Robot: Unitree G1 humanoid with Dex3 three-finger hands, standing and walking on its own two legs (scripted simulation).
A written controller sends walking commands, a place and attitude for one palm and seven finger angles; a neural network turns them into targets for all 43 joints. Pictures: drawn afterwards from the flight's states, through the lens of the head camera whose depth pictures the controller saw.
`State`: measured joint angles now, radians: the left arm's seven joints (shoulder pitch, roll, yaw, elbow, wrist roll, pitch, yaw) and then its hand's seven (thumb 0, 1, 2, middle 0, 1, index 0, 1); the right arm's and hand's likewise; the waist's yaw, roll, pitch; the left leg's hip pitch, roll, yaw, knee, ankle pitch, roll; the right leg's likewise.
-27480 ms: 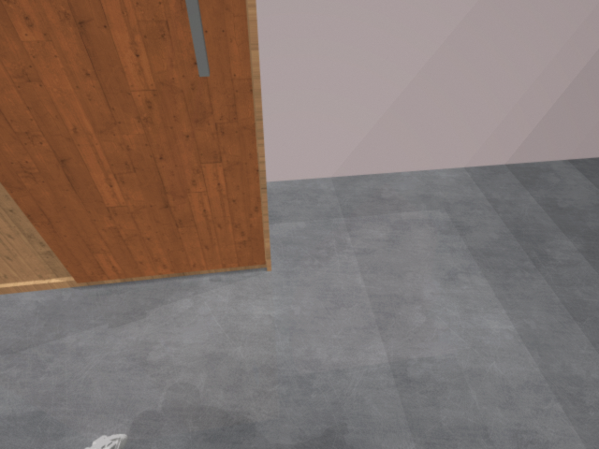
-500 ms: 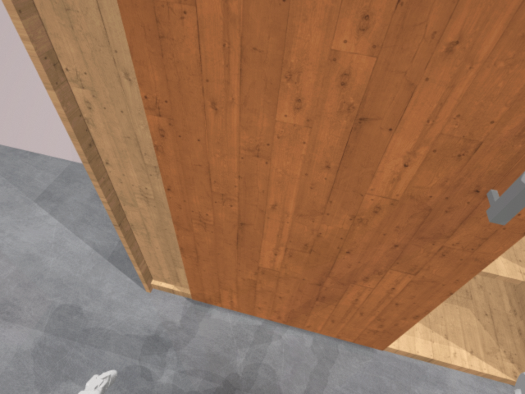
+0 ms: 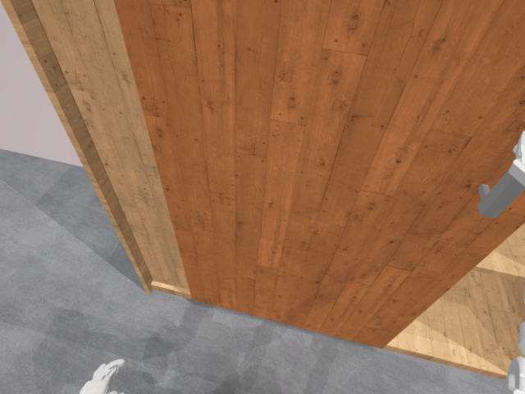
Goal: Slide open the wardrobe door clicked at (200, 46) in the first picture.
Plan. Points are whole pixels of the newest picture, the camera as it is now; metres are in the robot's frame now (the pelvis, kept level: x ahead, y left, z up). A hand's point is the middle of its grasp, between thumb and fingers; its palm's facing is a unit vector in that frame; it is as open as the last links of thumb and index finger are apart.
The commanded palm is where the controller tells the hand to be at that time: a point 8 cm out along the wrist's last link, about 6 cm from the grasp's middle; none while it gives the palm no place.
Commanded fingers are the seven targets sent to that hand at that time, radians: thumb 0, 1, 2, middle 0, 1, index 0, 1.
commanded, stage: stop walking and hold the door there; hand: right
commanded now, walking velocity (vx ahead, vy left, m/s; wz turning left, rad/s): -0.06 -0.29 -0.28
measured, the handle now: out of the picture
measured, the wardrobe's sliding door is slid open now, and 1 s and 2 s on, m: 0.52 0.51 0.51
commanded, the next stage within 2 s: loosen the grip on the handle in 1.22 s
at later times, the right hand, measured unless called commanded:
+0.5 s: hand out of the picture +0.39 -0.31 +0.21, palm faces +0.37 +0.91 -0.18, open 5.9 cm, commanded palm +0.35 -0.35 +0.19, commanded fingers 0.00 -0.90 -0.90 0.45 1.40 0.45 1.40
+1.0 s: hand out of the picture +0.38 -0.31 +0.21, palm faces +0.24 +0.96 -0.12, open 6.0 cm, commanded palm +0.35 -0.36 +0.19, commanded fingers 0.00 -0.90 -0.90 0.45 1.40 0.45 1.40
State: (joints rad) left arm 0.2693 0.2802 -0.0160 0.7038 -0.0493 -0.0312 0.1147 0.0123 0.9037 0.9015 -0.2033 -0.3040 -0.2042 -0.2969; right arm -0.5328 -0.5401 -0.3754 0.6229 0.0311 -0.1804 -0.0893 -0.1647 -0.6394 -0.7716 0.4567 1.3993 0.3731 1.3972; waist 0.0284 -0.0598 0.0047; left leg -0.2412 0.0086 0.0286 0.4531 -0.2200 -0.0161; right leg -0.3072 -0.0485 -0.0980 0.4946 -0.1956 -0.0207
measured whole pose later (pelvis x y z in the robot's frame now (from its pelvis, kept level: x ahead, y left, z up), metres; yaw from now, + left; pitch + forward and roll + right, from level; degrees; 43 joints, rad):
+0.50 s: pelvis -0.04 -0.07 -0.01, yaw -4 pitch +1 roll -1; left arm 0.15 0.18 -0.06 0.65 -0.04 -0.04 0.07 0.01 0.91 0.90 -0.20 -0.30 -0.20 -0.30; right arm -0.73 -0.39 -0.22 0.47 0.07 -0.12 -0.10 -0.14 -0.69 -0.75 0.42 1.43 0.30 1.38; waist -0.01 -0.02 0.13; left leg -0.30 0.00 0.09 0.66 -0.40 -0.03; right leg -0.34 0.02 -0.06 0.55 -0.22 -0.03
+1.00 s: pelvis -0.05 -0.11 +0.00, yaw -3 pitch +0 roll +1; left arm 0.19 0.27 -0.02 0.66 -0.03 -0.01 0.10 0.01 0.91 0.90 -0.20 -0.30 -0.20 -0.30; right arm -0.74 -0.35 -0.18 0.58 0.07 -0.12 -0.08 -0.07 -0.68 -0.73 0.42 1.39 0.33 1.39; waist 0.05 -0.01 0.07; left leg -0.23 -0.01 0.06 0.48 -0.25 0.01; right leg -0.27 -0.02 -0.06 0.52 -0.25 -0.02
